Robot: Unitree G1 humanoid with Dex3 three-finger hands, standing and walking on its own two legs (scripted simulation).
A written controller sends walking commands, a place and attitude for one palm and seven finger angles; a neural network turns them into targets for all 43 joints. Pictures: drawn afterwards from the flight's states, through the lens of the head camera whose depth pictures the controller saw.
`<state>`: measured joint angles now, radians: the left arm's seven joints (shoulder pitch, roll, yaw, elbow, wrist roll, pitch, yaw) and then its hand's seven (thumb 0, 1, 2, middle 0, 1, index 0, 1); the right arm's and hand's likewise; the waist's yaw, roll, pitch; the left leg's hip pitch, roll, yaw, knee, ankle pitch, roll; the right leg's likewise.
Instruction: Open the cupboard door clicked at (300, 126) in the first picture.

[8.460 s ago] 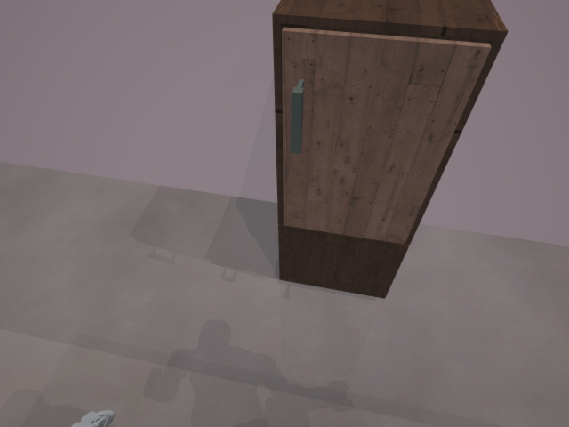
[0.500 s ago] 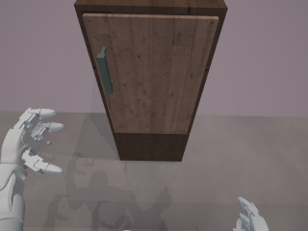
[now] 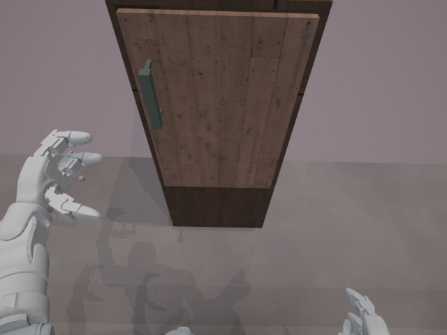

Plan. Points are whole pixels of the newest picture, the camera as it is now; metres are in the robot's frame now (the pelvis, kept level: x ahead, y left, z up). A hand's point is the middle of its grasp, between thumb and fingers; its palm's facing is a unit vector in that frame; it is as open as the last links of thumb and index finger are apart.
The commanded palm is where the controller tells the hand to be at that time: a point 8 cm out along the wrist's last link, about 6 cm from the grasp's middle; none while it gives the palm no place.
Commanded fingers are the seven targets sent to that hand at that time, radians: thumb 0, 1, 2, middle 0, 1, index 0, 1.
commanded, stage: move the hooked fingers beside the handle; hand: left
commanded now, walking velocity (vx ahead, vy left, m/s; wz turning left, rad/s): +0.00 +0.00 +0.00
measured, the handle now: (153, 96) +0.59 +0.20 +0.07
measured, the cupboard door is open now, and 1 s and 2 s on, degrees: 0 0 0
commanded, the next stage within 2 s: none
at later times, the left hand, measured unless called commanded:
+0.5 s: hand (98, 145) +0.43 +0.27 +0.08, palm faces +0.03 -1.00 +0.01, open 14.0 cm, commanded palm +0.41 +0.31 +0.08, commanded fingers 0.00 -0.50 0.30 -0.30 -1.20 -0.30 -1.20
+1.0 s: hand (117, 115) +0.51 +0.25 +0.08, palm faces +0.03 -1.00 +0.00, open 14.0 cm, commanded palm +0.49 +0.30 +0.08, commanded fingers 0.00 -0.50 0.30 -0.30 -1.20 -0.30 -1.20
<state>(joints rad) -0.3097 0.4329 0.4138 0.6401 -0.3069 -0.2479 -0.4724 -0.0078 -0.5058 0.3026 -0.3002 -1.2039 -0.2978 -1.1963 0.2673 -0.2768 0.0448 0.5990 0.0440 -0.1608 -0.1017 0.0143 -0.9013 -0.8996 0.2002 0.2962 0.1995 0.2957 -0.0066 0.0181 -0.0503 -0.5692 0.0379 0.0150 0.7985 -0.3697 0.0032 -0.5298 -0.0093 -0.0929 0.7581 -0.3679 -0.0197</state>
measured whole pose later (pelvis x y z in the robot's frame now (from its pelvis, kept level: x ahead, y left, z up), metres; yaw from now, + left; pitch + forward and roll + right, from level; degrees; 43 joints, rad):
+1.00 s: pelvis +0.01 +0.01 -0.02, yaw -3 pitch +19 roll -3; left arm -0.90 0.66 0.49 1.21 -0.12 -0.34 -0.39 -0.01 -0.50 0.30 -0.30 -1.20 -0.30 -1.20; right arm 0.40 -0.28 0.04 0.63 0.00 0.03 -0.05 0.01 -0.90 -0.90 0.20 0.30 0.20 0.30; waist -0.15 0.01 -0.07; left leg -0.83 0.06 0.03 0.92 -0.42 0.02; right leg -0.78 0.01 -0.07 0.84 -0.38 0.00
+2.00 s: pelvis +0.02 +0.02 -0.02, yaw -3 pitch +22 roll -4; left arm -0.98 0.72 0.51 1.26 -0.07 -0.32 -0.36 -0.01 -0.50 0.30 -0.30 -1.20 -0.30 -1.20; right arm 0.40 -0.28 0.06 0.58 -0.01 0.10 -0.03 0.00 -0.90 -0.90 0.20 0.30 0.20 0.30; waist -0.19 0.02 -0.08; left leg -0.89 0.08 0.02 0.95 -0.45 0.02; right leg -0.83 0.03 -0.08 0.84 -0.39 0.00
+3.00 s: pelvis +0.01 +0.01 -0.02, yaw -1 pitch +22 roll -4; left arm -1.02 0.58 0.36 1.23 -0.12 -0.35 -0.19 -0.01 -0.50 0.30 -0.30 -1.20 -0.15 -1.20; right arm 0.42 -0.26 0.03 0.67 -0.03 0.06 0.00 0.01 -0.90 -0.90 0.20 0.30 0.20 0.30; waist -0.15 0.03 -0.09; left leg -0.91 0.05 -0.03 0.97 -0.44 0.01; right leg -0.83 0.01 -0.12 0.86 -0.40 -0.01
